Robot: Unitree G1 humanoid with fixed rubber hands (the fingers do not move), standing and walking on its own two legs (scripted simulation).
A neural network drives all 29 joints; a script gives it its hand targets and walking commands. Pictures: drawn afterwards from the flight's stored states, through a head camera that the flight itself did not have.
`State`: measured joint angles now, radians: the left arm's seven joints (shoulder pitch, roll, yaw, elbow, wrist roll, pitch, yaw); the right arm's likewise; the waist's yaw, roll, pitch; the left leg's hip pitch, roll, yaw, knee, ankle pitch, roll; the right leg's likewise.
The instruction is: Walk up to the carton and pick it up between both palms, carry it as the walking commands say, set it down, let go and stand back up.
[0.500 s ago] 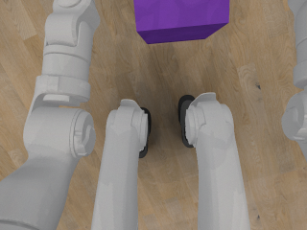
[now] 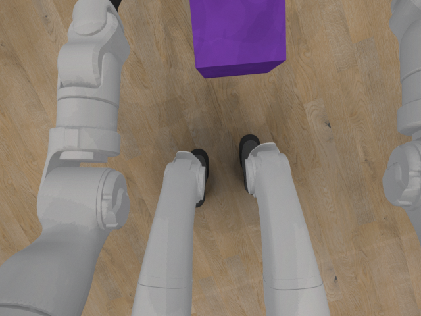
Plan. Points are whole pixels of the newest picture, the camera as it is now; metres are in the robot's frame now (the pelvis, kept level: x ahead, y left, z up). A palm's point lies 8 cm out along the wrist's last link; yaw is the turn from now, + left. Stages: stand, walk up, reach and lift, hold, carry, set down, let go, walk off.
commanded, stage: set down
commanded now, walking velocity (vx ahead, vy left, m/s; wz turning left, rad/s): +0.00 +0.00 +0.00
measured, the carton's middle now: (235, 28) +0.58 -0.05 -0.47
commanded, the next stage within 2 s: let go in 0.30 s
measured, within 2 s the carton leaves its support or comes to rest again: neither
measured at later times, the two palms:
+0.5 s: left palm out of the picture +0.53 +0.15 -0.03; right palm out of the picture +0.53 -0.23 -0.03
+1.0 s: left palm out of the picture +0.38 +0.22 +0.07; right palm out of the picture +0.37 -0.22 +0.07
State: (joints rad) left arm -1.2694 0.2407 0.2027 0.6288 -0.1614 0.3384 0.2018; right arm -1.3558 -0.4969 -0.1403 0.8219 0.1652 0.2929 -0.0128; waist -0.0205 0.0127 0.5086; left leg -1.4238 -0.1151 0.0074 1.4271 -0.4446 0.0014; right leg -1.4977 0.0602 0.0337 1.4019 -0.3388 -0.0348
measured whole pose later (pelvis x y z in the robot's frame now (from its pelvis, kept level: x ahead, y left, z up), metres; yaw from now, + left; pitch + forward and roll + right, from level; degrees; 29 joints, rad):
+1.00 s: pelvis +0.12 +0.02 +0.16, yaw -2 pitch +18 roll -1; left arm -0.10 0.16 0.09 0.54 0.00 0.02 -0.02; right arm -0.12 -0.19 -0.12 0.58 -0.03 0.01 0.04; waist 0.00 0.02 -0.01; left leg -0.62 -0.08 -0.06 0.61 -0.29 0.04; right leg -0.67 0.06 0.05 0.56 -0.20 -0.02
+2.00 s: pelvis +0.16 +0.01 +0.17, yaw -1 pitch +0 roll +0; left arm 0.23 0.35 0.04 0.82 0.04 0.00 0.01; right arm 0.27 -0.33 -0.07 0.76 -0.03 0.01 -0.01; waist 0.00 0.02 -0.07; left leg -0.14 -0.08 -0.09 0.48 -0.33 0.05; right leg -0.21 0.06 0.04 0.49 -0.27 -0.03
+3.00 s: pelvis +0.12 +0.02 +0.18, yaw -1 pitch -3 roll +0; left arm 0.20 0.37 -0.01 1.08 0.02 -0.02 0.01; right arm 0.20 -0.36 0.00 1.05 -0.01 -0.01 -0.01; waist 0.01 0.01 -0.02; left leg -0.08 -0.09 -0.07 0.35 -0.21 0.06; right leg -0.15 0.04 0.06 0.36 -0.16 -0.01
